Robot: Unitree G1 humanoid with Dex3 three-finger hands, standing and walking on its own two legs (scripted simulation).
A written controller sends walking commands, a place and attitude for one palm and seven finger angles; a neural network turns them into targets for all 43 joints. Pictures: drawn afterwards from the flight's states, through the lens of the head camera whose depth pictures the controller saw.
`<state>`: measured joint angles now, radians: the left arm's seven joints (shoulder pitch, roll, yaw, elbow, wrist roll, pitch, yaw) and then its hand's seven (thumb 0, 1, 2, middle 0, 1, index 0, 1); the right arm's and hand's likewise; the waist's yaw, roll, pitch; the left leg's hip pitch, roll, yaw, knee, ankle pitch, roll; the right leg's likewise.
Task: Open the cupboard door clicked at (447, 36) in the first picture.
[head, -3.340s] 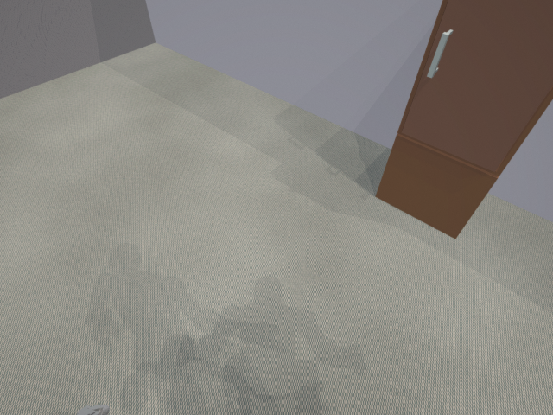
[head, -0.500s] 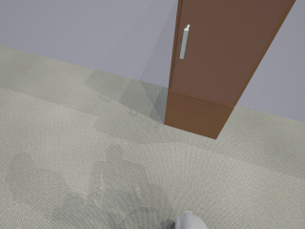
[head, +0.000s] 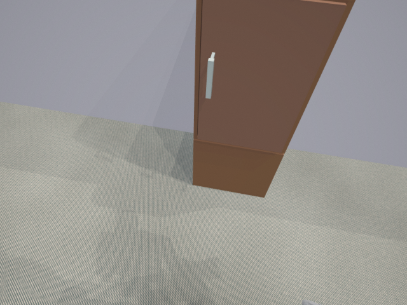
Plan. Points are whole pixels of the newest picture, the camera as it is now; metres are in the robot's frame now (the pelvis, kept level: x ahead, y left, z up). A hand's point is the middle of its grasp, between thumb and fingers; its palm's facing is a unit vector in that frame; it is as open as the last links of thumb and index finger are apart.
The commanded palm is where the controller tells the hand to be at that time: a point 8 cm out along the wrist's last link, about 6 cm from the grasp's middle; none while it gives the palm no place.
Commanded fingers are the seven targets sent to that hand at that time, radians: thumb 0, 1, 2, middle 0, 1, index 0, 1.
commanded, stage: turn to face it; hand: left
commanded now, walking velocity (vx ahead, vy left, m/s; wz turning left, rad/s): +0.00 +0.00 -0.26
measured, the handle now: (210, 76) +0.80 +0.04 +0.01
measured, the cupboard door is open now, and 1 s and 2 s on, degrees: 0 0 0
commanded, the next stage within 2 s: take the last steps up to it in 0.04 s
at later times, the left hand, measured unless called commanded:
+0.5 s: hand out of the picture +0.13 +0.16 -0.16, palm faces -0.19 -0.97 -0.18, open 7.4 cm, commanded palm none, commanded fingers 0.00 0.90 0.90 -0.20 -0.30 -0.20 -0.30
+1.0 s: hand out of the picture +0.13 +0.11 -0.19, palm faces -0.07 -0.99 -0.15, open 7.3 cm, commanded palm none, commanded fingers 0.00 0.90 0.90 -0.20 -0.30 -0.20 -0.30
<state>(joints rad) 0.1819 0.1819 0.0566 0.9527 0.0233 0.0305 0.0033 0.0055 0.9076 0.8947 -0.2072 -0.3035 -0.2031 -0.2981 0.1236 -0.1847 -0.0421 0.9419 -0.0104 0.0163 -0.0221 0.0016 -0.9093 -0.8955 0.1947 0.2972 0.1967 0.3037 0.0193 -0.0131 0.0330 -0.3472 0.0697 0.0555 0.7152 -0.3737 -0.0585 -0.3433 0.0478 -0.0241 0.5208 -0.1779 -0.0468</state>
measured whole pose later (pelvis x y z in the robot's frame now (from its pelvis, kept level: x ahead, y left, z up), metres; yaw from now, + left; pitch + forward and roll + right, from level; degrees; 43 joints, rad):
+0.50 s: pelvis +0.03 -0.02 +0.01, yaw -9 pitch +1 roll -1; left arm 0.18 0.20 0.06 1.04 0.02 0.04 -0.04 0.01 0.91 0.90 -0.20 -0.30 -0.20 -0.30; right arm 0.41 -0.18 -0.05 1.11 -0.04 -0.01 -0.02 0.00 -0.91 -0.90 0.20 0.30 0.20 0.30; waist -0.07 0.01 0.03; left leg -0.15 0.14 0.20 0.44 -0.29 -0.04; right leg -0.29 -0.05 -0.09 0.62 -0.37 0.01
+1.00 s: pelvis +0.18 -0.06 -0.01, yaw -9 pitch -2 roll +0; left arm 0.39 0.15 0.03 1.16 0.01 -0.02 0.01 0.00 0.92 0.89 -0.20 -0.30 -0.20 -0.30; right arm 0.13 -0.16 -0.04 1.00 -0.03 -0.06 0.00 0.00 -0.91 -0.90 0.19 0.30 0.20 0.30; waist 0.02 -0.03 0.08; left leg -0.39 0.07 0.16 0.67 -0.25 0.05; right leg -0.16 -0.02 -0.08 0.91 -0.53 -0.02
